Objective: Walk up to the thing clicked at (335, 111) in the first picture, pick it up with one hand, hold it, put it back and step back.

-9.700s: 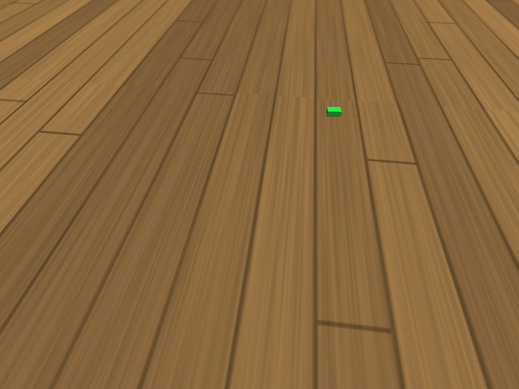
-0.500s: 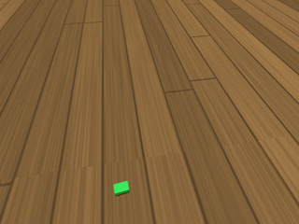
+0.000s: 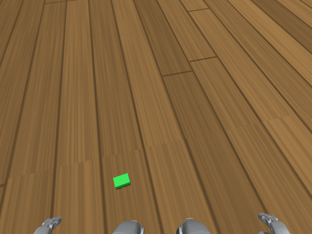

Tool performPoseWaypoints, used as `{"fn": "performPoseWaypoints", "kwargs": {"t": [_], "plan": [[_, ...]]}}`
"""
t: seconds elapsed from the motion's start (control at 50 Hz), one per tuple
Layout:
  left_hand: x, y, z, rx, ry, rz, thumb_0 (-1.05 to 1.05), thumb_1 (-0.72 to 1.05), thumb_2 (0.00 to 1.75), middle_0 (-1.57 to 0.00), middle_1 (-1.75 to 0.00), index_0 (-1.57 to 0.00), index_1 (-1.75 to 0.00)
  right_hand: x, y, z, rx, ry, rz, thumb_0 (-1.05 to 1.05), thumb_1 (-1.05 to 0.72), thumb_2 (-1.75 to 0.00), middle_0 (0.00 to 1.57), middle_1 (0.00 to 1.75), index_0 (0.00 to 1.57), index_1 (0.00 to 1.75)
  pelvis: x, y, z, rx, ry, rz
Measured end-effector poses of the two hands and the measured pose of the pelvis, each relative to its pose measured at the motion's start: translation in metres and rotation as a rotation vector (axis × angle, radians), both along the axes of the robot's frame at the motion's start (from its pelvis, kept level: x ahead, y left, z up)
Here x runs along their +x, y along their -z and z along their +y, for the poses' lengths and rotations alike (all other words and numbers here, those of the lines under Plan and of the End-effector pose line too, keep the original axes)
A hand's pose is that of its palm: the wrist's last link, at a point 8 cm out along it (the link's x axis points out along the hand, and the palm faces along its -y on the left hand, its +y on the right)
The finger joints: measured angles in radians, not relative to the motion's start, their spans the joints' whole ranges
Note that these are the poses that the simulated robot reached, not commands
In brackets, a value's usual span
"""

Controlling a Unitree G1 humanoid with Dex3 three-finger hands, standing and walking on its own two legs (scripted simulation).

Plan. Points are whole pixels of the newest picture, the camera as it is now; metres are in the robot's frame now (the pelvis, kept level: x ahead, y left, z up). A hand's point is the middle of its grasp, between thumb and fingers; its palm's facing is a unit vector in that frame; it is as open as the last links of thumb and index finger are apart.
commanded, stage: walk up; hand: left
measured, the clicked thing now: (122, 180) +0.47 +0.24 -0.73
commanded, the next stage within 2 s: none
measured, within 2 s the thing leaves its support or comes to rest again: neither
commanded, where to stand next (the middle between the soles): +0.10 +0.01 m, yaw -2 degrees
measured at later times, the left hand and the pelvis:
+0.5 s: hand out of the picture +0.07 +0.26 -0.13, palm faces -0.03 -0.92 -0.38, open 7.4 cm; pelvis +0.03 -0.02 +0.01, yaw +1 degrees
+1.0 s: hand out of the picture +0.15 +0.27 -0.15, palm faces +0.01 -0.93 -0.37, open 7.4 cm; pelvis +0.04 +0.00 +0.00, yaw +0 degrees
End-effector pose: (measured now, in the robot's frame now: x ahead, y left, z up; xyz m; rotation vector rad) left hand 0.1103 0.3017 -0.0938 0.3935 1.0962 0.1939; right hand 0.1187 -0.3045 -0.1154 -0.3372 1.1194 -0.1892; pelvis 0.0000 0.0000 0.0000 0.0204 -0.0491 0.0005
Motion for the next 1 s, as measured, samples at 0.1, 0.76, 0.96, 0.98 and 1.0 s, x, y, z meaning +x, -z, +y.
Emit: {"fn": "performPoseWaypoints", "kwargs": {"t": [0.1, 0.76, 0.96, 0.98, 1.0], "plan": [[-0.001, -0.001, 0.006, -0.004, 0.003, -0.045, 0.00, 0.90, 0.89, -0.21, -0.30, -0.20, -0.30, -0.033, 0.003, 0.004, -0.003, -0.023, 0.057, 0.01, -0.90, -0.90, 0.21, 0.30, 0.21, 0.30, -0.006, 0.002, 0.005, -0.010, -0.024, 0.016], [-0.026, -0.021, -0.015, 0.013, -0.088, 0.088, 0.01, 0.90, 0.89, -0.20, -0.30, -0.20, -0.30, 0.026, -0.018, -0.034, 0.000, -0.022, 0.043, 0.01, -0.90, -0.90, 0.20, 0.30, 0.20, 0.30, 0.061, -0.020, -0.024, -0.014, -0.009, -0.020], [0.022, 0.018, 0.006, -0.031, -0.076, 0.035, 0.01, 0.90, 0.89, -0.20, -0.30, -0.20, -0.30, 0.032, -0.006, 0.004, -0.018, -0.029, 0.047, 0.01, -0.90, -0.90, 0.21, 0.30, 0.21, 0.30, 0.047, 0.002, 0.000, -0.017, -0.009, -0.019], [0.025, 0.018, 0.006, -0.031, -0.071, 0.031, 0.01, 0.90, 0.89, -0.20, -0.30, -0.20, -0.30, 0.030, -0.007, 0.006, -0.017, -0.028, 0.040, 0.01, -0.90, -0.90, 0.21, 0.30, 0.21, 0.30, 0.043, 0.002, 0.001, -0.022, -0.006, -0.020], [0.026, 0.019, 0.007, -0.031, -0.065, 0.028, 0.01, 0.90, 0.89, -0.20, -0.30, -0.20, -0.30, 0.028, -0.009, 0.008, -0.017, -0.025, 0.032, 0.01, -0.90, -0.90, 0.21, 0.30, 0.21, 0.30, 0.039, 0.002, 0.001, -0.025, -0.003, -0.019]]}}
